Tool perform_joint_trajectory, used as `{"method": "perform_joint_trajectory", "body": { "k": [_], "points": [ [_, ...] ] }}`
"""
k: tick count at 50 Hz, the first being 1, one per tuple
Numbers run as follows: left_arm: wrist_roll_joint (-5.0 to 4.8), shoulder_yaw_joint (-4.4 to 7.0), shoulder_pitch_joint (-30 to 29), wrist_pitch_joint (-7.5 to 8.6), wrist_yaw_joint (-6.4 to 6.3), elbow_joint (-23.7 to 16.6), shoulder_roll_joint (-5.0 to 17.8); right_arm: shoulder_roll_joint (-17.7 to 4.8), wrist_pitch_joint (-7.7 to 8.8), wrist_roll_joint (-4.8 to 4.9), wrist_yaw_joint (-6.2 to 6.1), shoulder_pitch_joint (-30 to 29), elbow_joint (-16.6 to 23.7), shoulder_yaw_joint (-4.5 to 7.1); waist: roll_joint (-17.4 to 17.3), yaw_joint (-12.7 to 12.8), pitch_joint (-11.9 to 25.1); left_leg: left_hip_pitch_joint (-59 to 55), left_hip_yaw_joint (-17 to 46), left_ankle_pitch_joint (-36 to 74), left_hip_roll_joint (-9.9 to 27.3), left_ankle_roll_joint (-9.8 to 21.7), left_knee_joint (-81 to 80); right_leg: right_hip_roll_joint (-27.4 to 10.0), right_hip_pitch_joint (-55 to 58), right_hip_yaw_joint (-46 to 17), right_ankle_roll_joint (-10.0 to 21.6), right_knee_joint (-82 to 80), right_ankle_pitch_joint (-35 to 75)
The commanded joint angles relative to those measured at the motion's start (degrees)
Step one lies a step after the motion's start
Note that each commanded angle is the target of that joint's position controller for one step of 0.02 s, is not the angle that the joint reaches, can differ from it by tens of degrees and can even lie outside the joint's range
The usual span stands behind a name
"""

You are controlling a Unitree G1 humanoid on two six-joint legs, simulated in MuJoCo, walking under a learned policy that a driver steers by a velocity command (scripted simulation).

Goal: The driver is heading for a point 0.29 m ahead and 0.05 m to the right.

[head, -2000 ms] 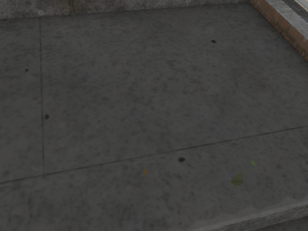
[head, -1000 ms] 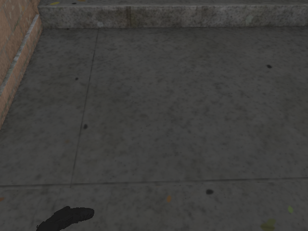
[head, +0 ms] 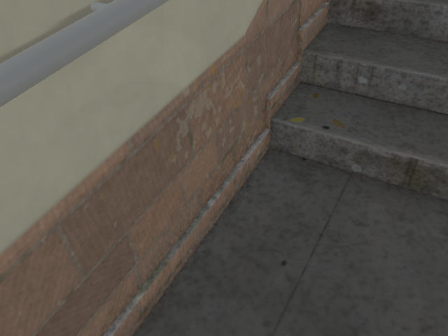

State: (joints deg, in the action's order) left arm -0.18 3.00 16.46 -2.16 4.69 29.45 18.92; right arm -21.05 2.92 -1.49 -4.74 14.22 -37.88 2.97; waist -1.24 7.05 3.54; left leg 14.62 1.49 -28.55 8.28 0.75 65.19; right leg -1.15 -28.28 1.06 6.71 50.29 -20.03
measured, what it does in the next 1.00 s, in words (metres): walks ahead, turning right: left foot, then right foot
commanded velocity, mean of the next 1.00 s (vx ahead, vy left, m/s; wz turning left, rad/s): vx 0.35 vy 0.00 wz -0.29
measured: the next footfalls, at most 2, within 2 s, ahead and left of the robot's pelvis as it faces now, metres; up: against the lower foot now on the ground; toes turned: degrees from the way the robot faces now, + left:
left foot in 0.44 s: +0.50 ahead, +0.02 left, +0.00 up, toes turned -19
right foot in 0.82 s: +0.39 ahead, -0.19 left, +0.00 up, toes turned -13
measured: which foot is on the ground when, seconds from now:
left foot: up 0.00-0.42, down 0.44-1.00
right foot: down 0.00-0.44, up 0.46-0.80, down 0.82-1.00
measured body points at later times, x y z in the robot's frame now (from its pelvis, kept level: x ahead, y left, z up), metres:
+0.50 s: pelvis +0.30 -0.02 +0.02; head +0.34 -0.03 +0.47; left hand +0.39 +0.24 -0.10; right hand +0.48 -0.31 -0.03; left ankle +0.46 +0.03 -0.69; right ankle +0.08 -0.10 -0.62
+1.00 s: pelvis +0.38 -0.06 +0.05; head +0.39 -0.07 +0.49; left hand +0.56 +0.15 -0.07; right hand +0.41 -0.33 -0.09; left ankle +0.47 +0.03 -0.69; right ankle +0.36 -0.18 -0.69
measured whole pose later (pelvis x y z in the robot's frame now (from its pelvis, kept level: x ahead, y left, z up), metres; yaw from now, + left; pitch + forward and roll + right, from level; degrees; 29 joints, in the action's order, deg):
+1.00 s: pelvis +0.38 -0.06 +0.05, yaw -17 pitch -2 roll +1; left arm 0.9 2.1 14.2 -0.5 -2.5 44.6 11.6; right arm -12.9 2.5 -1.9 -1.6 11.2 -49.4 0.6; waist -0.8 -1.6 -2.2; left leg 16.1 0.8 -9.6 -1.6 0.6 27.2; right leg 0.6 -13.3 -3.8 -0.5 30.2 -15.3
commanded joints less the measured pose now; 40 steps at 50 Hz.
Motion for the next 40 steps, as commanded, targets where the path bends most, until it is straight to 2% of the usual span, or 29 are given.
{"method": "perform_joint_trajectory", "body": {
  "k": [1,2,3,4,5,6,7,8,9,11,13,15,17,19,20,21,22,23,24,25,26,27,28,29,31,33,36,38,40],
  "points": [
    [0.66,1.08,1.8,5.21,-0.73,0.6,9.4,9.8,2.56,-0.22,3.69,0.3,14.9,-3.59,18.6,-11.2,-5.2,41.8,7.4,6.6,-10.5,-0.3,33.4,-12.3,18.8,-67.6,8.5,-44.0,-28.5],
    [0.09,1.22,0.5,5.43,-2.21,0.4,8.3,7.0,3.67,0.97,5.21,1.0,13.6,-3.40,12.6,-11.4,-7.4,40.1,6.4,11.6,-7.9,-0.8,32.1,-13.1,13.6,-64.5,8.4,-43.2,-34.4],
    [0.19,1.28,1.2,5.76,-3.12,0.8,8.0,4.7,4.01,0.87,5.23,-1.3,13.1,-2.90,6.5,-10.4,-7.7,37.3,5.8,13.8,-6.2,-0.6,27.9,-12.2,10.3,-56.7,6.9,-40.6,-30.8],
    [0.34,0.76,2.1,6.55,-3.65,1.7,6.6,3.2,4.76,0.65,5.10,-5.5,13.5,-2.52,4.5,-9.4,-5.4,33.5,6.5,14.3,-5.8,-0.1,21.3,-10.1,9.4,-51.2,7.7,-38.0,-26.9],
    [0.37,0.19,3.9,7.55,-3.70,2.6,4.2,0.9,4.97,0.75,4.85,-10.6,13.4,-1.42,2.1,-7.8,-4.4,30.6,7.4,16.7,-5.5,0.3,15.9,-8.6,8.9,-45.5,7.8,-35.9,-20.9],
    [-0.35,-0.15,6.4,7.68,-4.02,3.9,3.1,0.3,4.90,0.86,4.58,-13.4,13.9,-1.29,2.8,-6.2,-3.1,29.8,7.1,17.9,-5.8,0.2,10.4,-7.7,11.8,-41.6,8.4,-35.7,-16.4],
    [-1.02,0.22,8.7,7.49,-4.60,5.2,3.5,-0.9,5.08,0.79,4.22,-13.8,12.9,-0.70,2.9,-5.1,-2.9,30.6,7.2,17.5,-5.5,0.3,4.0,-8.0,16.8,-39.5,8.8,-36.6,-12.8],
    [-1.36,-0.20,11.5,7.12,-5.01,6.7,1.9,-0.7,5.21,1.35,3.92,-15.9,12.7,-0.61,3.1,-3.5,-3.7,31.5,6.8,17.4,-5.5,0.0,-2.5,-8.2,20.4,-37.5,9.2,-36.7,-7.3],
    [-1.37,-0.81,13.1,6.47,-5.27,8.2,-0.2,0.9,5.30,1.40,4.06,-18.7,12.7,-0.93,3.0,-2.3,-5.3,32.1,5.8,19.3,-5.8,0.0,-8.5,-7.8,23.2,-34.3,8.5,-36.4,0.3],
    [-0.46,-1.63,15.0,5.02,-5.94,10.5,-2.6,3.5,5.35,1.23,5.04,-22.6,12.4,-1.37,3.7,-0.5,-7.1,31.1,2.4,25.3,-7.3,-0.7,-18.5,-6.1,25.7,-26.8,5.9,-34.7,15.5],
    [0.35,-1.45,16.3,4.26,-6.46,12.1,-1.9,4.8,5.05,1.09,6.11,-24.6,11.8,-1.58,5.3,1.0,-7.9,26.4,-1.0,31.1,-9.4,-1.4,-25.3,-4.5,23.1,-22.3,3.0,-34.0,23.1],
    [0.29,-1.08,16.5,3.89,-6.61,13.4,-1.3,6.5,4.69,1.33,6.98,-25.9,11.7,-1.77,6.8,1.4,-8.7,17.8,-2.8,34.5,-11.3,-1.5,-30.0,-3.5,18.3,-20.3,2.1,-34.7,26.1],
    [-0.12,-0.29,16.3,4.09,-6.87,14.9,-0.2,4.5,4.45,1.42,7.11,-25.6,11.6,-0.47,8.0,0.6,-9.1,13.3,-2.0,36.9,-11.9,-1.2,-34.4,-3.9,19.2,-20.3,1.4,-34.1,29.6],
    [-0.58,0.84,12.5,4.76,-6.86,14.2,2.0,1.4,4.22,1.34,6.36,-21.8,11.0,1.14,9.0,-2.7,-7.2,8.3,-1.9,35.2,-12.9,-0.7,-37.0,-3.6,22.1,-20.2,0.3,-29.0,40.7],
    [-0.67,1.63,9.8,4.62,-6.96,13.3,3.0,1.1,4.21,1.02,5.62,-16.6,9.7,1.71,10.5,-5.6,-3.9,4.1,-1.6,35.1,-12.9,0.2,-39.5,-3.0,25.0,-20.3,-0.6,-23.7,47.9],
    [-0.69,2.08,7.0,4.72,-6.96,12.0,3.3,-0.2,4.14,0.65,4.94,-9.0,7.3,2.18,8.4,-9.7,0.2,-2.9,-1.5,40.7,-11.2,0.7,-43.1,-1.2,26.3,-18.7,-2.7,-15.4,49.6],
    [0.96,1.67,4.0,5.07,-6.34,9.6,1.4,-1.6,4.11,-1.08,4.42,-0.5,5.9,2.10,7.0,-13.3,8.1,-17.5,4.2,49.3,-3.9,4.1,-39.6,1.5,19.9,-19.4,-4.3,-1.9,36.5],
    [2.19,0.10,12.4,5.34,-6.12,11.2,-6.3,-3.5,4.22,-2.73,4.41,2.7,5.0,1.25,-11.3,-9.1,15.5,-34.1,15.1,81.6,8.2,9.7,-29.7,10.0,5.6,-16.9,-6.8,18.4,-17.8],
    [-2.19,-0.34,24.1,5.65,-5.82,13.8,-3.6,-3.1,4.65,-2.90,5.64,8.2,1.5,1.89,-23.1,-7.8,25.4,-40.9,38.6,69.3,18.6,20.1,-38.1,11.4,-3.4,-19.6,-7.9,32.7,-20.9],
    [-2.20,0.31,20.1,4.56,-6.29,15.4,0.4,0.3,4.54,-1.92,5.70,2.4,3.2,1.57,-11.0,-8.6,21.0,-33.9,36.3,52.9,15.7,18.9,-42.6,7.0,-4.7,-18.5,-9.0,35.5,-14.6],
    [-1.44,0.81,12.4,3.55,-6.98,13.8,2.3,3.4,4.06,-0.82,5.15,-1.5,3.2,0.20,-1.8,-8.9,12.2,-23.8,27.5,47.7,12.0,14.9,-44.4,5.0,-2.9,-15.4,-10.3,33.1,-9.4],
    [-0.10,0.94,6.9,2.86,-7.15,12.5,2.8,4.5,4.01,0.01,5.03,-4.5,3.0,-0.91,3.9,-7.6,7.9,-15.9,21.6,48.8,8.1,12.4,-45.4,3.6,-0.9,-14.1,-11.0,30.0,-6.2],
    [0.57,1.03,5.1,2.39,-7.11,11.0,1.9,4.0,4.02,0.28,5.04,-5.4,1.3,-1.06,3.1,-6.2,5.2,-10.5,18.5,50.3,6.2,11.6,-46.0,2.0,0.8,-13.8,-11.5,25.7,-3.4],
    [0.52,0.98,5.4,2.12,-6.75,10.4,0.5,3.9,3.37,0.71,5.01,-5.7,0.0,-1.21,1.5,-5.0,3.7,-7.2,15.9,50.0,4.1,11.3,-47.4,0.8,2.7,-12.3,-11.7,20.5,-1.9],
    [0.74,0.23,4.6,1.70,-6.90,9.4,-2.6,4.9,2.82,0.17,5.10,-6.8,-1.6,-1.73,-3.0,-4.2,3.0,-3.0,10.5,54.0,1.3,11.4,-48.7,0.4,7.2,-9.2,-12.2,8.4,-2.3],
    [1.27,0.11,3.8,1.43,-7.31,9.2,-3.2,2.1,2.09,0.01,5.04,-6.8,-2.6,-1.02,-4.0,-4.2,3.8,-0.1,8.9,54.3,1.4,11.8,-49.4,0.0,12.4,-7.3,-12.3,0.2,-3.0],
    [1.21,0.39,2.8,0.33,-7.20,9.6,-1.8,0.0,1.09,0.85,4.33,-4.7,-4.5,-0.09,-4.5,-5.5,3.5,2.5,9.5,30.1,1.6,11.0,-51.7,-0.7,16.8,-6.3,-11.7,-7.8,4.7],
    [0.50,0.65,-0.2,-0.07,-7.45,9.1,-0.6,0.9,0.40,0.77,4.03,-6.4,-4.3,-0.68,-5.5,-5.9,-1.2,6.6,12.2,9.7,2.0,9.7,-53.6,-1.0,17.8,-6.1,-10.0,-13.3,5.2],
    [1.03,0.59,-1.0,0.37,-7.70,9.2,-0.7,2.4,0.16,0.86,3.86,-5.9,-5.0,-1.35,-5.0,-5.7,-3.6,9.2,12.8,-0.6,0.8,7.1,-53.3,-0.7,20.7,-5.5,-8.2,-20.4,6.6]
  ]
}}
